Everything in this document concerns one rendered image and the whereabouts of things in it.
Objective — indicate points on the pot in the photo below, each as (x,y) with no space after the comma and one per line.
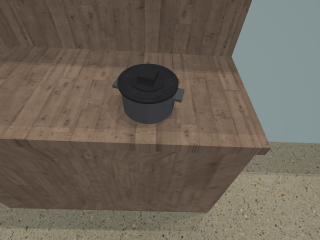
(150,113)

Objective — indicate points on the knob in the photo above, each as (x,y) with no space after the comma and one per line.
(148,75)

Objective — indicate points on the lid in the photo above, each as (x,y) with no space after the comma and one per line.
(164,88)

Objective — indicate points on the table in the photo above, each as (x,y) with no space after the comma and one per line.
(65,140)

